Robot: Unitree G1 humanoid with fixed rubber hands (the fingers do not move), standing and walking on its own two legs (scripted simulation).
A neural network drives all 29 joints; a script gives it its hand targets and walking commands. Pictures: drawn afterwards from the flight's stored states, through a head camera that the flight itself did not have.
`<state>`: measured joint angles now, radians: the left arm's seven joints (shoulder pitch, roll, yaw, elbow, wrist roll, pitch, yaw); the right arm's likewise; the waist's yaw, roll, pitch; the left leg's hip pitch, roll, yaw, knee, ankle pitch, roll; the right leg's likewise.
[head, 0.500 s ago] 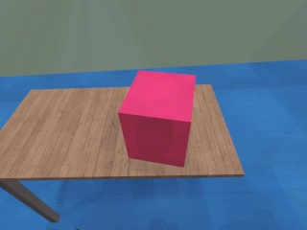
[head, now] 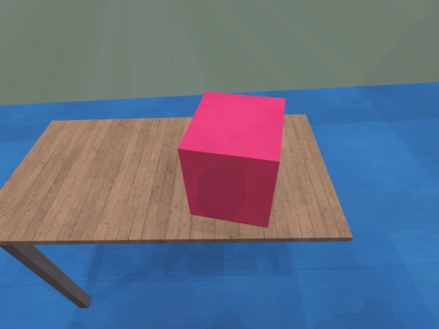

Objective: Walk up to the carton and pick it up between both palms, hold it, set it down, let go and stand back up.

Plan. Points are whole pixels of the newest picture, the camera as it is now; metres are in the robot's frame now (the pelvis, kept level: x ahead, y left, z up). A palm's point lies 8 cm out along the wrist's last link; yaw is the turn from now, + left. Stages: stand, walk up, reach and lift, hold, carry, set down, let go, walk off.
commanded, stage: stand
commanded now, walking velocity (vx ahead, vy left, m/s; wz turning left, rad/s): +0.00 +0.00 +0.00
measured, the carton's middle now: (236, 158) +0.54 -0.01 -0.01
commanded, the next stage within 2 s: none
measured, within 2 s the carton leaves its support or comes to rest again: neither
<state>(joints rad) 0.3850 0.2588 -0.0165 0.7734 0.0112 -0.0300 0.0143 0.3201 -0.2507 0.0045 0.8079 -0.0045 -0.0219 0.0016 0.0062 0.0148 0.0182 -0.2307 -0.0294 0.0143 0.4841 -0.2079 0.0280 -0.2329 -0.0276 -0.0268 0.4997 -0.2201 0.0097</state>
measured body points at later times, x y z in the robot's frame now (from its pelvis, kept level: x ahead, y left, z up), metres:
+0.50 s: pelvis +0.00 -0.01 +0.00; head +0.00 -0.02 +0.45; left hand +0.05 +0.25 -0.13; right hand +0.06 -0.26 -0.14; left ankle +0.04 +0.10 -0.74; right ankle +0.03 -0.12 -0.74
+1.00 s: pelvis +0.01 -0.02 +0.00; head +0.02 -0.03 +0.45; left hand +0.05 +0.23 -0.13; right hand +0.05 -0.27 -0.14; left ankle +0.04 +0.10 -0.74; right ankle +0.03 -0.13 -0.74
